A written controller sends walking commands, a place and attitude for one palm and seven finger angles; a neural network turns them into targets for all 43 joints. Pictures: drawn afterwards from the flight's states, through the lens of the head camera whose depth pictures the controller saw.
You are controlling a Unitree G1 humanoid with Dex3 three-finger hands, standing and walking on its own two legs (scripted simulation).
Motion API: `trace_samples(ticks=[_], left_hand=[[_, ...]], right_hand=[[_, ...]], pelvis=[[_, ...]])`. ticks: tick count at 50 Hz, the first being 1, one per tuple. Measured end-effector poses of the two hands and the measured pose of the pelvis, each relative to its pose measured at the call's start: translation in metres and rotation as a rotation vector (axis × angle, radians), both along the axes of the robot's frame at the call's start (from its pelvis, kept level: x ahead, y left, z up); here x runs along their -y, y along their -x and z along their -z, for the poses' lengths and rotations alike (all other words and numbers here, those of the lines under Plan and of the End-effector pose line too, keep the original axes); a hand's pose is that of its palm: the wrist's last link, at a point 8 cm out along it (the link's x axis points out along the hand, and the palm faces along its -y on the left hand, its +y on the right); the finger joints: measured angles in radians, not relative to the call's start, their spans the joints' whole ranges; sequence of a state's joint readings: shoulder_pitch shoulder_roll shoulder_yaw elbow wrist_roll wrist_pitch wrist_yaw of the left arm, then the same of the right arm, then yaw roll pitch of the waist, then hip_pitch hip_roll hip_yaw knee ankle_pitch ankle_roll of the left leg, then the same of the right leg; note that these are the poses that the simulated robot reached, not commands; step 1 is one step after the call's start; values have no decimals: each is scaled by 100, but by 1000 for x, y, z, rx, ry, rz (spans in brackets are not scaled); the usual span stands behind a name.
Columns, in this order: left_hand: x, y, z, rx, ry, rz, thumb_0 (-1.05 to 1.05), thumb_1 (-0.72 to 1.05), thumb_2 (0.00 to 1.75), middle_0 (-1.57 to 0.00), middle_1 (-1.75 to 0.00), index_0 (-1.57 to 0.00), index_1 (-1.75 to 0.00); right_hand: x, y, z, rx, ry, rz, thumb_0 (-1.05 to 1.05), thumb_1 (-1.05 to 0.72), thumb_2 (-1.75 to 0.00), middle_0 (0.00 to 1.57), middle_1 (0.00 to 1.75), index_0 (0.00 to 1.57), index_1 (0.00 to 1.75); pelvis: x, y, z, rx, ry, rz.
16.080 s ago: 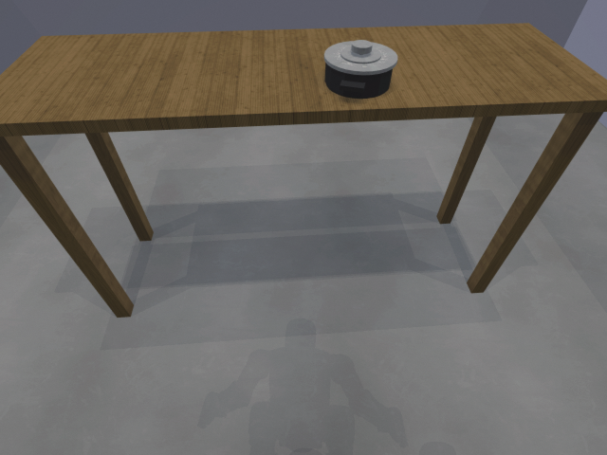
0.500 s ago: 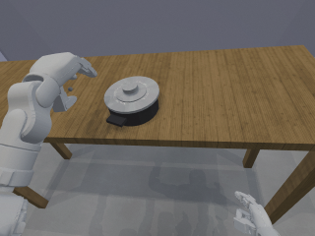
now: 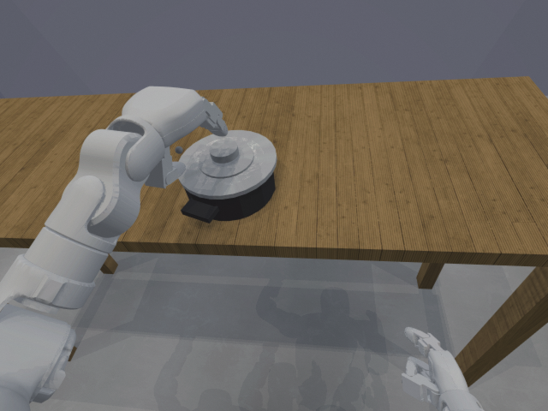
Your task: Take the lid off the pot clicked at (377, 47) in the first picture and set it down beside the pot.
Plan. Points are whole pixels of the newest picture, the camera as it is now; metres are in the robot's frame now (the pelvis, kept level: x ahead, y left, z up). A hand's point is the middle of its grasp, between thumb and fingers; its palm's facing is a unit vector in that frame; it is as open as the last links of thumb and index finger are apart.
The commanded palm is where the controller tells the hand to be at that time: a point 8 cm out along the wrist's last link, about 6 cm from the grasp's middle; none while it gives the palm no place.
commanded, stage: move the open hand above the knob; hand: left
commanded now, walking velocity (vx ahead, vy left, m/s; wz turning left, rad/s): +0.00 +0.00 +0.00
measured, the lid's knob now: (224, 151) +0.47 +0.11 +0.15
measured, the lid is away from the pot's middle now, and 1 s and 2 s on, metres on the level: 0.00 0.00 0.00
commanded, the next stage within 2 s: none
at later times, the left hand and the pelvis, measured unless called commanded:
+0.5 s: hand (201, 128) +0.43 +0.12 +0.22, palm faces -0.12 -0.04 -0.99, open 10.0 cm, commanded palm +0.41 +0.13 +0.28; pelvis +0.01 +0.00 +0.00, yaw +0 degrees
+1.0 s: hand (201, 116) +0.43 +0.12 +0.24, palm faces -0.08 -0.02 -1.00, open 9.9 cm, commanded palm +0.40 +0.13 +0.28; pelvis +0.01 -0.01 +0.00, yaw +0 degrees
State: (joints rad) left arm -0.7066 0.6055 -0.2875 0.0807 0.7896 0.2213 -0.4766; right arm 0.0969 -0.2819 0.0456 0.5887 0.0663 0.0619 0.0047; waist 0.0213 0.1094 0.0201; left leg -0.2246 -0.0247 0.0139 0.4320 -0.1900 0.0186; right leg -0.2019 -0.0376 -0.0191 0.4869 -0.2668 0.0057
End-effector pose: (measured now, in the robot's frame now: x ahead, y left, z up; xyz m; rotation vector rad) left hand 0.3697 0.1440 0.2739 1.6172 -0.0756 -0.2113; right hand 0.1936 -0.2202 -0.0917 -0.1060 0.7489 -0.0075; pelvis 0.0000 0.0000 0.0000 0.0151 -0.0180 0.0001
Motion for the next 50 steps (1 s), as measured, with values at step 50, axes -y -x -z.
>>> trace_samples(ticks=[50], left_hand=[[22,-45,-19,6,75,-102,0,-37,166,-89,-9,-89,-9]], right_hand=[[17,10,4,-49,1,56,1,-91,-90,20,30,20,30]], pelvis=[[6,-7,-1,-22,-5,4]])
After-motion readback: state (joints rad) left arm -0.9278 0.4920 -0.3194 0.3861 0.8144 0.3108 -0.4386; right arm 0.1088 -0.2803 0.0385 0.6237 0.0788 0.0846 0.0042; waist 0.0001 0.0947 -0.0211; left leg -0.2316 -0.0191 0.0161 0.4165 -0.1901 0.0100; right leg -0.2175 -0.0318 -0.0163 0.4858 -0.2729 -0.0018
